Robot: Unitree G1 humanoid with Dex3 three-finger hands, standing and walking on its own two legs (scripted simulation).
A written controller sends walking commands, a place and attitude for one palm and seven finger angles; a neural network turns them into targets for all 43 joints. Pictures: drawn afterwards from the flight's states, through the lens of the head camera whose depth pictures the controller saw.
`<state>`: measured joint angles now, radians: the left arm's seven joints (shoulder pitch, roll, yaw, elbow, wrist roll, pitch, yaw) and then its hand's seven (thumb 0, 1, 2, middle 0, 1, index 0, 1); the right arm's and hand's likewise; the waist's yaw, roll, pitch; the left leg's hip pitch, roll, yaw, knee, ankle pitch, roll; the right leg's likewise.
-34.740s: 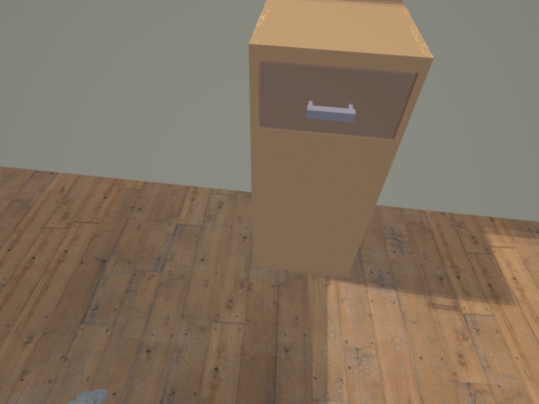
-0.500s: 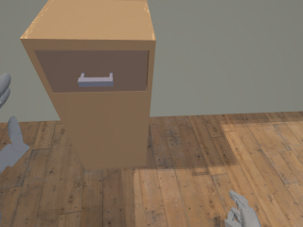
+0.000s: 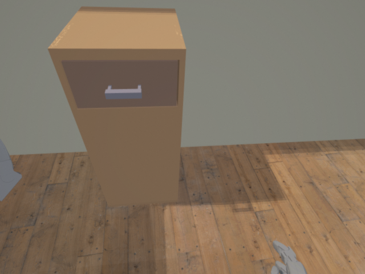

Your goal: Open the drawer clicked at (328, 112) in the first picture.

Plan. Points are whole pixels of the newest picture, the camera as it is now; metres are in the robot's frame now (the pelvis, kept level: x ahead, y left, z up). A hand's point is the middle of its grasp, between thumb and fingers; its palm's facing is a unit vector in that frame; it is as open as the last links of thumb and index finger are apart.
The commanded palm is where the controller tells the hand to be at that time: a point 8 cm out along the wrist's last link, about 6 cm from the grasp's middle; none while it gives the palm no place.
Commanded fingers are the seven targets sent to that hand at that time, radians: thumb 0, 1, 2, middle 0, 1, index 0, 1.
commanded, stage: step back with the hand held close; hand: left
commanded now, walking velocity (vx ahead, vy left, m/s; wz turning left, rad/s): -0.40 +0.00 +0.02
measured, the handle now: (124, 90) +0.66 +0.22 +0.06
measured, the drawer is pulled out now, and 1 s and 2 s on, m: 0.00 0.00 0.00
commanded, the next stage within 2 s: stop stepping back and stand still in 0.32 s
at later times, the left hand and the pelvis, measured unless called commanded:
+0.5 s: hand out of the picture +0.06 +0.20 +0.23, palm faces +0.38 -0.80 -0.48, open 7.4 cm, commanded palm -0.02 +0.26 +0.25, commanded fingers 0.00 0.90 0.90 -0.20 -0.30 -0.20 -0.30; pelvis -0.15 -0.02 +0.01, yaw +0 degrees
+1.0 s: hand out of the picture -0.03 +0.21 +0.24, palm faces +0.42 -0.83 -0.36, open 7.4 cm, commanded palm -0.08 +0.26 +0.25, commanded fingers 0.00 0.90 0.90 -0.20 -0.30 -0.20 -0.30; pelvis -0.21 -0.02 +0.01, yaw +0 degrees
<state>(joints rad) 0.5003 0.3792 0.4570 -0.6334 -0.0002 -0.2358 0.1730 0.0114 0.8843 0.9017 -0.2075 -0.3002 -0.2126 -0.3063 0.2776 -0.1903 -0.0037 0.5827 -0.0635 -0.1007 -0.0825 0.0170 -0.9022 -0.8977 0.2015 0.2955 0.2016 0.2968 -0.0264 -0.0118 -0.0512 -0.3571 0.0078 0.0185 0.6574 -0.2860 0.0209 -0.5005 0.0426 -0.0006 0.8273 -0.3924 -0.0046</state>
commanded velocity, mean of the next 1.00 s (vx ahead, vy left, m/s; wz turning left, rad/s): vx -0.03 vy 0.00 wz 0.02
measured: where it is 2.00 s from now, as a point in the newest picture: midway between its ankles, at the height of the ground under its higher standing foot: outside the picture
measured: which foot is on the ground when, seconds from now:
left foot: down 0.00-0.16, up 0.18-0.46, down 0.48-0.74, up 0.76-0.98, down 1.00-1.00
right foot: up 0.00-0.14, down 0.16-0.50, up 0.52-0.70, down 0.72-1.00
